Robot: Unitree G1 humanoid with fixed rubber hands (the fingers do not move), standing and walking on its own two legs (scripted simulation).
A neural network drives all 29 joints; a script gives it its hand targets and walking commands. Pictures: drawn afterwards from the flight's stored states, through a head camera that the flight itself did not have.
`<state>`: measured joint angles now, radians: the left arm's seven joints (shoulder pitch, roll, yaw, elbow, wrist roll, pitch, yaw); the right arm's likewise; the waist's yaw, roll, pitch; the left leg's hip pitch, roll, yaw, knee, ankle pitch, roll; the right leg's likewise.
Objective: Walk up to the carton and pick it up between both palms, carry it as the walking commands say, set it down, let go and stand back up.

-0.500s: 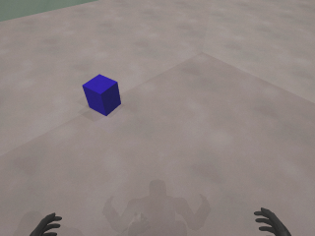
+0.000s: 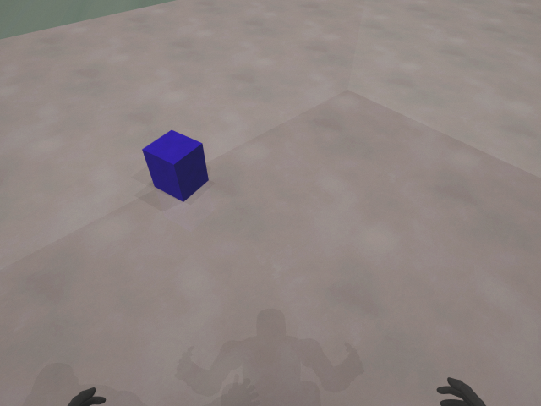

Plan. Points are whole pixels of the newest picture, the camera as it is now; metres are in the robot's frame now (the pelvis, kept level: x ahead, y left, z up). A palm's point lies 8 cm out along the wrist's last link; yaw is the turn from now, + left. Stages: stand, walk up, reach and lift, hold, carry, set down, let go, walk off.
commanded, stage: stand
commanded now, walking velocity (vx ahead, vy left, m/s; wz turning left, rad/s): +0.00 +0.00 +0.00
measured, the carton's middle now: (177, 165) +1.39 +0.45 -0.64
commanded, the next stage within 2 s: walk up in 0.44 s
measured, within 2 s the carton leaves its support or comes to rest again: neither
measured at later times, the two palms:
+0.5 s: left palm out of the picture +0.11 +0.31 -0.08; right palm out of the picture +0.11 -0.31 -0.08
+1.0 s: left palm out of the picture +0.12 +0.45 -0.08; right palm (454, 375) +0.20 -0.27 -0.06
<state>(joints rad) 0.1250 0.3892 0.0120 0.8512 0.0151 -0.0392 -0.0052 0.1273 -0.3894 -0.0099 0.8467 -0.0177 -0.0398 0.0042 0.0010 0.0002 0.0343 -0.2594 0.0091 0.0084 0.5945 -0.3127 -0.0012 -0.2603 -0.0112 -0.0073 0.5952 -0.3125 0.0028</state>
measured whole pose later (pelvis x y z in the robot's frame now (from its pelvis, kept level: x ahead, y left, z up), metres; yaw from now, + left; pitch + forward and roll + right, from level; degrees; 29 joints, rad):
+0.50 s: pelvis +0.00 +0.00 +0.02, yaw +0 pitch -2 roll +0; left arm 0.08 0.39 0.00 1.01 0.01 -0.03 0.00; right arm 0.09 -0.39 0.00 1.01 -0.01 -0.03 0.00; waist 0.00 0.00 0.04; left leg -0.15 0.01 0.01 0.40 -0.21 -0.01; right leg -0.15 -0.01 -0.01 0.40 -0.21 0.01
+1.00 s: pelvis +0.06 +0.07 -0.01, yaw +9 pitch -2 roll +1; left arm 0.23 0.56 0.09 0.82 0.02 -0.06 -0.04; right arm 0.28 -0.51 -0.11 0.80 -0.01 -0.06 0.09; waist -0.01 -0.06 0.01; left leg -0.37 0.01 0.04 0.66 -0.27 0.03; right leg -0.36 -0.11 0.00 1.07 -0.47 -0.03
